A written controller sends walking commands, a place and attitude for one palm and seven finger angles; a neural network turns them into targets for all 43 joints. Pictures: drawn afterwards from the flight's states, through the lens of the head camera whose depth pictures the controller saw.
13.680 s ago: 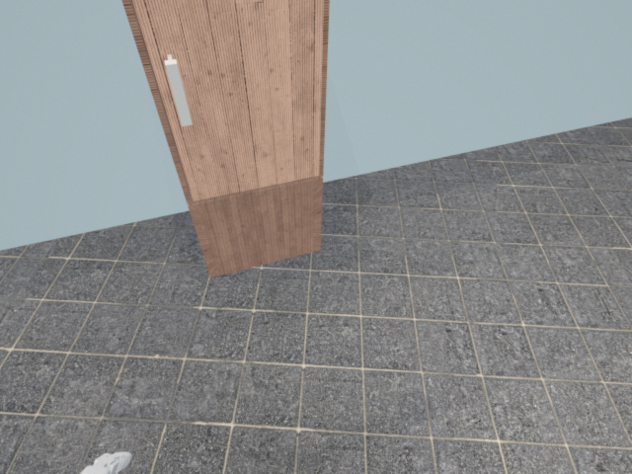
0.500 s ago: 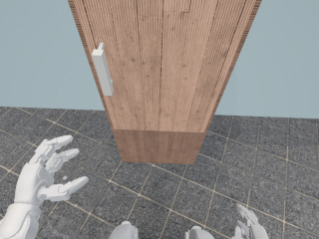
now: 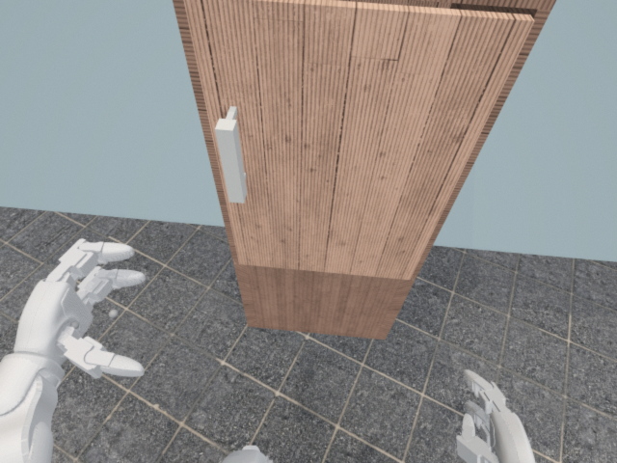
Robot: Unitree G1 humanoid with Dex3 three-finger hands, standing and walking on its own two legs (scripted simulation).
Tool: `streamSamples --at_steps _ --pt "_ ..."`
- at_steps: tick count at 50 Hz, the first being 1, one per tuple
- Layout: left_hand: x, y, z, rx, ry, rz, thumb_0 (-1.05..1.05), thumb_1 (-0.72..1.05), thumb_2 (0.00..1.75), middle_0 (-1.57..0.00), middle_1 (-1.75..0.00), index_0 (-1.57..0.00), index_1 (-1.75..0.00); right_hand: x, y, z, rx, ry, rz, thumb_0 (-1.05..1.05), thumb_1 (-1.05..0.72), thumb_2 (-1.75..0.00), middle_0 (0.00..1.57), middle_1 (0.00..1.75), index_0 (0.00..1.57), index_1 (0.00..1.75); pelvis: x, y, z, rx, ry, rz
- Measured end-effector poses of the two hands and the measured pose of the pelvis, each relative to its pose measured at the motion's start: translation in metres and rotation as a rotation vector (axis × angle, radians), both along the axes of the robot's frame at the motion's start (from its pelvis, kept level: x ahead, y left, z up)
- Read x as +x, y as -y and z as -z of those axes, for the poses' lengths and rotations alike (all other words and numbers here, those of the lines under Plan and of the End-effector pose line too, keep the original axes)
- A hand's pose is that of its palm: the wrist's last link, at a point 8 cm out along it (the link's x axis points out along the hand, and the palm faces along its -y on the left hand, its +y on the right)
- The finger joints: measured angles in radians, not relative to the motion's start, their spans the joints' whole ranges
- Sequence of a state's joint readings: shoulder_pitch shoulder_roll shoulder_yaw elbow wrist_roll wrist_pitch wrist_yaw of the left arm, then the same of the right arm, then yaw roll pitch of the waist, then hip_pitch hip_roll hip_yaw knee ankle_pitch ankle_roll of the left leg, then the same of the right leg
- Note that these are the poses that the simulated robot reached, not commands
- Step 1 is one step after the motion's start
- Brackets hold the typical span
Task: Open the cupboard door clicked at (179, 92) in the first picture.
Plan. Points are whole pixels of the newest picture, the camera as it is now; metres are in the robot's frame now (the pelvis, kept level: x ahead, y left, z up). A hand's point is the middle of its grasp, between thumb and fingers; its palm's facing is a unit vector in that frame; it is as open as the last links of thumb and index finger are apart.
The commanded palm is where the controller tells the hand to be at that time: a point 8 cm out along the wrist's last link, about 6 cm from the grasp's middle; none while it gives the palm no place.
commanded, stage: raise the hand with hooked fingers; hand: left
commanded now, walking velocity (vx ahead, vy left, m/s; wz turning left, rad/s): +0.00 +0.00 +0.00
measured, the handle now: (235, 156) +0.55 +0.16 +0.07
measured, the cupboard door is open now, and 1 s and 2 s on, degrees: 0 0 0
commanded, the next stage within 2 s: move the hooked fingers beside the handle in 0.76 s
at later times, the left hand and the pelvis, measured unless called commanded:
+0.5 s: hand (117, 281) +0.30 +0.25 +0.08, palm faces -0.02 -1.00 -0.02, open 13.9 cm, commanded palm +0.27 +0.30 +0.09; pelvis +0.00 -0.01 +0.01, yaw -1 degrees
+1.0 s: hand (121, 280) +0.30 +0.25 +0.09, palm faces -0.01 -1.00 -0.02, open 14.0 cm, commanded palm +0.28 +0.30 +0.09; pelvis +0.00 -0.02 +0.01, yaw +0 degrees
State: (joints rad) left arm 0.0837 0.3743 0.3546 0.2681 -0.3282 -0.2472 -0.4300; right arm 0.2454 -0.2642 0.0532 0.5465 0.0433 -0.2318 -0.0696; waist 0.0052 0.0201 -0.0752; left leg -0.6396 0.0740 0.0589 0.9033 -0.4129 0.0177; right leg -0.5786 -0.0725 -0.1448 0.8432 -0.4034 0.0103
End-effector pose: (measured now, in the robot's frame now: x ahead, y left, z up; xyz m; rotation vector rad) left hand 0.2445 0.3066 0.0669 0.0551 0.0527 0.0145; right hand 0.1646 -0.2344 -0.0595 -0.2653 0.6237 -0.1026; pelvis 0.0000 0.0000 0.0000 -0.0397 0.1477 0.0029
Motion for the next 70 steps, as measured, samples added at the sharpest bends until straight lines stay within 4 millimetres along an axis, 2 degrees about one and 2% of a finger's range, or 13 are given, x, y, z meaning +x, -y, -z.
streamSamples --at_steps 4,11,18,28,39,48,54,61,70 --pt "0.005 -0.002 -0.001 -0.003 -0.018 0.011 -0.01 -0.46 0.32 -0.3 -1.18 -0.3 -1.18 -0.002 0.0 0.002 -0.003 -0.024 -0.003 0.01 -0.9 -0.89 0.2 0.3 0.21 0.3 0.001 0.001 -0.002 0.0 0.005 0.0" --pt "0.021 -0.011 -0.026 0.004 0.077 0.0 -0.01 -0.49 0.31 -0.3 -1.2 -0.3 -1.2 -0.015 0.011 0.005 -0.016 -0.073 0.022 0.01 -0.9 -0.89 0.2 0.3 0.21 0.3 0.003 0.007 -0.006 0.004 0.015 0.002" --pt "0.035 -0.011 -0.026 -0.024 0.008 0.032 -0.01 -0.49 0.3 -0.3 -1.2 -0.3 -1.2 -0.029 0.028 0.004 -0.026 -0.099 0.072 0.01 -0.9 -0.89 0.2 0.3 0.21 0.3 0.004 0.01 -0.01 0.01 0.016 0.011" --pt "0.03 0.002 -0.018 -0.032 0.036 0.013 -0.01 -0.5 0.3 -0.3 -1.2 -0.3 -1.2 -0.039 0.04 0.001 -0.041 -0.114 0.091 0.01 -0.9 -0.89 0.2 0.3 0.21 0.3 0.001 0.015 -0.011 0.017 0.022 0.02" --pt "0.026 0.003 -0.024 -0.02 0.038 0.022 -0.01 -0.5 0.3 -0.3 -1.2 -0.3 -1.2 -0.034 0.033 0.004 -0.011 -0.093 0.081 0.01 -0.9 -0.89 0.2 0.3 0.21 0.3 -0.001 0.017 -0.012 0.019 0.029 0.017" --pt "0.028 0.004 -0.021 -0.03 0.031 0.021 -0.01 -0.5 0.3 -0.3 -1.2 -0.3 -1.2 -0.03 0.03 0.005 -0.013 -0.087 0.064 0.01 -0.9 -0.89 0.2 0.3 0.21 0.3 -0.003 0.017 -0.011 0.02 0.026 0.013" --pt "0.051 0.008 -0.017 -0.042 0.036 0.029 -0.01 -0.5 0.3 -0.3 -1.2 -0.3 -1.2 -0.035 0.033 0.009 -0.037 -0.12 0.067 0.01 -0.9 -0.89 0.2 0.3 0.21 0.3 -0.006 0.017 -0.008 0.018 0.017 0.007" --pt "0.083 0.011 -0.021 -0.032 0.038 0.049 -0.01 -0.5 0.3 -0.3 -1.2 -0.3 -1.2 -0.052 0.039 0.013 -0.043 -0.175 0.112 0.01 -0.9 -0.89 0.2 0.3 0.21 0.3 -0.004 0.016 -0.008 0.018 -0.007 0.02" --pt "0.104 0.007 -0.014 -0.041 0.002 0.037 -0.01 -0.5 0.3 -0.3 -1.2 -0.3 -1.2 -0.076 0.043 0.021 -0.045 -0.275 0.152 0.01 -0.9 -0.89 0.2 0.3 0.21 0.3 0.001 0.013 -0.006 0.018 -0.032 0.028"
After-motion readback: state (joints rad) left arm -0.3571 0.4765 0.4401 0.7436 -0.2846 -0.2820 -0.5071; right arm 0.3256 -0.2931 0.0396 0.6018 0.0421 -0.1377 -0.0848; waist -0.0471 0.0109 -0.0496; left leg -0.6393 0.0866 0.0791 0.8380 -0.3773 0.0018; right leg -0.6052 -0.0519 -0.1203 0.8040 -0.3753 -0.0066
